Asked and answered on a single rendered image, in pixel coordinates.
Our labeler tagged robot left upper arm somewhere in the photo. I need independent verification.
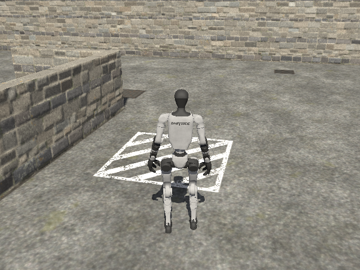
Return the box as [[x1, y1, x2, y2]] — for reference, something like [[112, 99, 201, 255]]
[[155, 113, 169, 144]]

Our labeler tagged right robot hand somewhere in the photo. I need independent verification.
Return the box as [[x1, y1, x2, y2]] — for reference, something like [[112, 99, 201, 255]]
[[199, 161, 212, 176]]

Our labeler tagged right robot forearm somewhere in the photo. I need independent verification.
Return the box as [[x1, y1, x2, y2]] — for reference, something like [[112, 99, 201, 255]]
[[200, 137, 211, 163]]

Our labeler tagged robot left shin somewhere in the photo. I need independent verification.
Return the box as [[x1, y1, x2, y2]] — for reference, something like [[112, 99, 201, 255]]
[[163, 188, 172, 226]]

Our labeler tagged left robot hand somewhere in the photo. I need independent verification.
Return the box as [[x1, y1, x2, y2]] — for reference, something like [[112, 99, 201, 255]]
[[147, 159, 160, 173]]

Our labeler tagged robot right upper arm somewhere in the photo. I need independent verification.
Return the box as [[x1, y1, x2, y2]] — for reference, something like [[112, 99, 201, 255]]
[[193, 114, 206, 145]]

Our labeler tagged left robot forearm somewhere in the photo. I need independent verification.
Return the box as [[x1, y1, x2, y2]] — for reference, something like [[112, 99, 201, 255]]
[[149, 136, 160, 161]]

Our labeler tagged humanoid robot head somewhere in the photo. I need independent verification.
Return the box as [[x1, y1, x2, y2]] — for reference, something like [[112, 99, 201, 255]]
[[172, 89, 191, 116]]

